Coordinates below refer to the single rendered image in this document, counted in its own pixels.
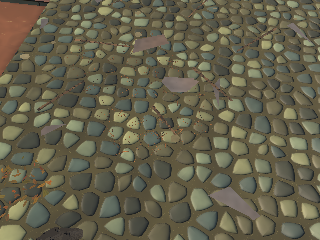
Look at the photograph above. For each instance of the robot left hand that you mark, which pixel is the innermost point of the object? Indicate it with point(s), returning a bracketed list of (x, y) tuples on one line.
[(62, 234)]

